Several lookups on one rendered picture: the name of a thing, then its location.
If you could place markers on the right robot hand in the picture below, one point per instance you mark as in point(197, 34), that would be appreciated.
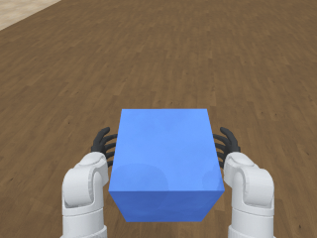
point(231, 145)

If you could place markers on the carton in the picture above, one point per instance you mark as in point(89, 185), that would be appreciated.
point(165, 166)

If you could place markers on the right robot forearm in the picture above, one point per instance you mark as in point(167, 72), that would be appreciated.
point(252, 198)

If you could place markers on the left robot hand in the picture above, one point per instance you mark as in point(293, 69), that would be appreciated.
point(100, 147)

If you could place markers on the left robot forearm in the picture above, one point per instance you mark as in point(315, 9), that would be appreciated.
point(82, 198)

